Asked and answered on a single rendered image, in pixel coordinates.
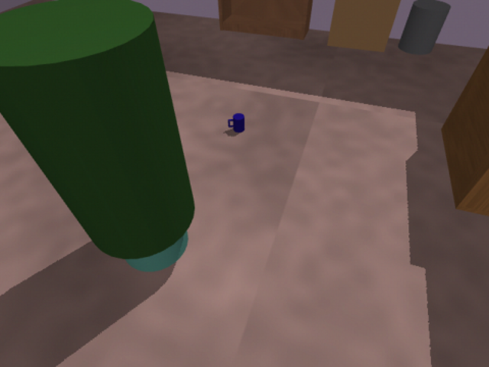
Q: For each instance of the bookshelf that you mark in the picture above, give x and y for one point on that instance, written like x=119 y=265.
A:
x=280 y=18

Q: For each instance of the potted plant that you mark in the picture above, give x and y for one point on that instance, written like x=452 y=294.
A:
x=84 y=87

